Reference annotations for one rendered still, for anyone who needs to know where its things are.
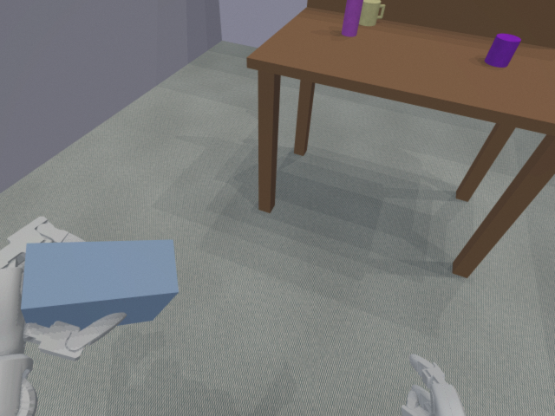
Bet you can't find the table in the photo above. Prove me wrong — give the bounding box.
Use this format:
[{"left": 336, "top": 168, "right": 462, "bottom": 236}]
[{"left": 246, "top": 0, "right": 555, "bottom": 278}]

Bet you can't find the robot left hand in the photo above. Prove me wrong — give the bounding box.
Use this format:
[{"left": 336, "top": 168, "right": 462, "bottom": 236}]
[{"left": 0, "top": 217, "right": 127, "bottom": 361}]

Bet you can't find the sponge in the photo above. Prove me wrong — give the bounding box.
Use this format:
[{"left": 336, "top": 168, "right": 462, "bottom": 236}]
[{"left": 21, "top": 239, "right": 179, "bottom": 330}]

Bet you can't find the robot left forearm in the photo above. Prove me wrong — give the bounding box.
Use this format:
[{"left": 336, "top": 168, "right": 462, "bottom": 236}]
[{"left": 0, "top": 354, "right": 38, "bottom": 416}]

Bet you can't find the robot right hand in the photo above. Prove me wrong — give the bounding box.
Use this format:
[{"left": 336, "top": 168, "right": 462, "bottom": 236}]
[{"left": 402, "top": 354, "right": 467, "bottom": 416}]

